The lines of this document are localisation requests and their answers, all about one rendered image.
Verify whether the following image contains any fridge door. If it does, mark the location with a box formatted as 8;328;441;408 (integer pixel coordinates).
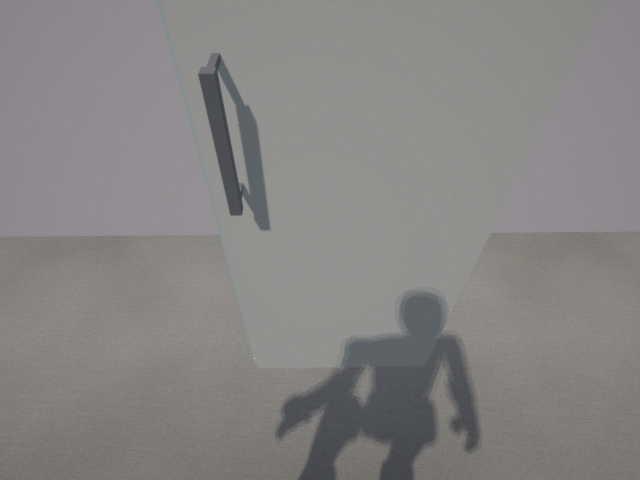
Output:
161;0;606;368

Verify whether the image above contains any handle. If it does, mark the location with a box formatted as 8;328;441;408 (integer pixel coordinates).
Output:
198;53;244;216

